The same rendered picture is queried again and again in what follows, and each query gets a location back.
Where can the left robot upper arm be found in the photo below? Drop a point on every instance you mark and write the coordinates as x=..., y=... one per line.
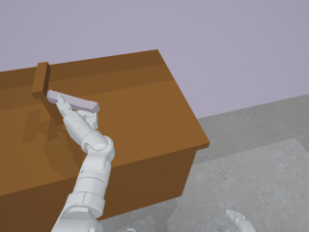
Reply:
x=77, y=224

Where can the right robot hand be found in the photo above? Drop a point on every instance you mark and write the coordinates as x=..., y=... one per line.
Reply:
x=240, y=221

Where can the tap lever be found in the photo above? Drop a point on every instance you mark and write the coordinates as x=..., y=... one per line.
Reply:
x=75, y=103

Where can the left robot hand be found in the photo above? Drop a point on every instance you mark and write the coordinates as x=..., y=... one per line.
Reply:
x=78, y=123

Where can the counter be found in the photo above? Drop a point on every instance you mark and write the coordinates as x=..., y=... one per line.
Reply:
x=141, y=108

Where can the left robot forearm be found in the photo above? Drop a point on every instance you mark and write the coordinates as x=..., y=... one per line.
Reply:
x=87, y=198

